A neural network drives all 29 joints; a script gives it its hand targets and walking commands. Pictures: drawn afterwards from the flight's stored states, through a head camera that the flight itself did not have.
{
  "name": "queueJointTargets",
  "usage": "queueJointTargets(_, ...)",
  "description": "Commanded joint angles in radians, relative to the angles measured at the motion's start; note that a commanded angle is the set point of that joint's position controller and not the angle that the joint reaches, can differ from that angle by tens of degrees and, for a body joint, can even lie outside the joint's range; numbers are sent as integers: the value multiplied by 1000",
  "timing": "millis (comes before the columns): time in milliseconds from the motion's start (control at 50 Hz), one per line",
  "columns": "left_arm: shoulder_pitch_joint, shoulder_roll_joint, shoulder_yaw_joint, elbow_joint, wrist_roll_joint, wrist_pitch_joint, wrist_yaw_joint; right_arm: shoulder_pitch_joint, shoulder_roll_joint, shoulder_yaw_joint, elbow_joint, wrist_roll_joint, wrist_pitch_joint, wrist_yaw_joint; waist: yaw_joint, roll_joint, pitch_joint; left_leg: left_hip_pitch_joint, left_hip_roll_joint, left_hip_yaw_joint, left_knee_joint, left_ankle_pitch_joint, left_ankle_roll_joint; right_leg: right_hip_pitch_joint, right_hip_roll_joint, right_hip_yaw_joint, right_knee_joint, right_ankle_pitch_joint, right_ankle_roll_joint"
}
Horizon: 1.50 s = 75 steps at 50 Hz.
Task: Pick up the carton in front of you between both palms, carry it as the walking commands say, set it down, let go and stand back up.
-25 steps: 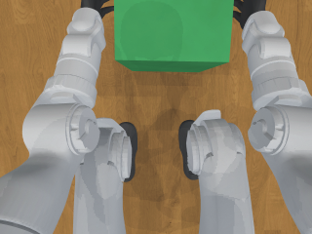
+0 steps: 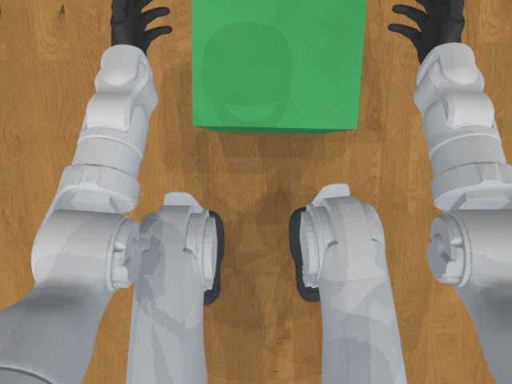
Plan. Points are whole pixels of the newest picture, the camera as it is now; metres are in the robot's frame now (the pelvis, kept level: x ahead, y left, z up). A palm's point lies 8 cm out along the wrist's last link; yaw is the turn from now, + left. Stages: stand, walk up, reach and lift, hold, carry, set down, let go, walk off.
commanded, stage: set down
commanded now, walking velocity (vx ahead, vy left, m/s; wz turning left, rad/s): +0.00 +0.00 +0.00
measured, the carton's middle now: (272, 68) +0.51 -0.04 -0.26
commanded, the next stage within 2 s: let go in 0.86 s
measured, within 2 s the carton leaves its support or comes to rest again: neither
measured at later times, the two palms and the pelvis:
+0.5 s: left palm out of the picture +0.52 +0.14 +0.02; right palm out of the picture +0.50 -0.25 +0.02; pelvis +0.01 +0.00 +0.13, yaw -1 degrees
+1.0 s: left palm out of the picture +0.51 +0.15 +0.16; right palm out of the picture +0.48 -0.26 +0.16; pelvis +0.05 +0.00 +0.26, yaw -1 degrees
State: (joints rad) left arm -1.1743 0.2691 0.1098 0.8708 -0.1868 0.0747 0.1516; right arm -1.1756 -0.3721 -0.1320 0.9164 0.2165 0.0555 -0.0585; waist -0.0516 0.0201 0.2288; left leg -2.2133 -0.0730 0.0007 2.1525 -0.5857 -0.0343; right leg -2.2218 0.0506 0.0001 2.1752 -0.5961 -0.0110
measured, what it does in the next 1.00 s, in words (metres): rises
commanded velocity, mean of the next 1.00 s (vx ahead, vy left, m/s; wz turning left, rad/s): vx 0.00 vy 0.00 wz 0.00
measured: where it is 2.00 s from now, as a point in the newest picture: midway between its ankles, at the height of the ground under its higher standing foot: (257, 271)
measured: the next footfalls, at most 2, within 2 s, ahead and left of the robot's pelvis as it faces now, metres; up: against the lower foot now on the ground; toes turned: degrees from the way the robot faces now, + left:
none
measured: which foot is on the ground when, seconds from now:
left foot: down 0.00-1.00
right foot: down 0.00-1.00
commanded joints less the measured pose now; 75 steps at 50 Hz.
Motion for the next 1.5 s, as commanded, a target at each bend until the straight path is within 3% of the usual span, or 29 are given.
queueJointTargets(0,-223,98,65,-131,53,16,5,-196,-131,-64,-127,-42,17,1,-27,-30,-1223,529,-13,80,-232,180,13,694,-7,-14,-305,310,31)
queueJointTargets(160,-157,43,111,-51,108,17,-15,-156,-75,-91,-73,-84,17,34,-6,-37,-1139,520,-13,60,-364,198,9,635,-3,-21,-427,305,38)
queueJointTargets(340,-125,27,93,-176,116,40,-17,-100,-109,-139,-160,-112,32,56,-30,1,-1325,726,-24,60,-510,278,-5,759,12,-44,-570,386,36)
queueJointTargets(440,-89,17,92,-238,125,62,-17,-72,-112,-150,-205,-113,49,77,-27,1,-1370,817,-29,62,-599,318,-9,842,19,-48,-657,430,39)
queueJointTargets(640,9,-19,122,-213,164,54,-42,5,-74,-173,-174,-148,38,111,-11,-23,-1285,908,-20,43,-801,368,-8,962,17,-30,-854,483,43)
queueJointTargets(880,103,-51,141,-192,211,28,-68,88,-40,-207,-143,-212,5,135,-7,-10,-1210,1100,2,17,-1033,447,-16,1120,6,-16,-1080,541,35)
queueJointTargets(1020,375,-70,113,-286,285,33,-66,361,-25,-174,-250,-281,10,146,1,-25,-1256,1308,4,13,-1174,526,-10,1381,6,-7,-1210,632,28)
queueJointTargets(1140,584,-67,71,-399,265,-7,-92,573,0,-115,-378,-256,-18,146,3,-47,-1091,1377,14,-1,-1293,555,2,1590,-9,30,-1319,714,22)
queueJointTargets(1340,986,-53,23,-370,227,-88,-139,991,68,-28,-390,-207,-86,130,24,-52,-872,1547,23,-24,-1455,647,11,1830,-33,74,-1455,900,31)
queueJointTargets(1480,1210,-19,-2,-435,215,-116,-165,1223,74,15,-471,-201,-109,118,38,-29,-676,1816,33,-38,-1596,694,17,1932,-26,59,-1612,834,33)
